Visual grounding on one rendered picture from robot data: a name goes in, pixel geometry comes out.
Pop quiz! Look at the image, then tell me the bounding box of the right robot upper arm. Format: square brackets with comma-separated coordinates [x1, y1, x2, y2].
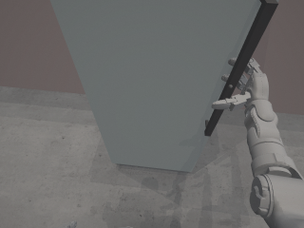
[249, 174, 304, 228]

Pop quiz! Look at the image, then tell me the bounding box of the right robot hand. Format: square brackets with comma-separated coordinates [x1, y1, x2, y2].
[211, 57, 269, 111]

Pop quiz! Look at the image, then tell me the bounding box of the fridge door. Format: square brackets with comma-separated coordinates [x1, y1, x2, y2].
[50, 0, 279, 172]

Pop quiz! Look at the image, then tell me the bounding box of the handle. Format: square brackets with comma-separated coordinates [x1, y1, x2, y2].
[204, 0, 278, 137]

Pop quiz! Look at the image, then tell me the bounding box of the right robot forearm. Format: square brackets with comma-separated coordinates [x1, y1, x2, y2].
[244, 99, 304, 181]

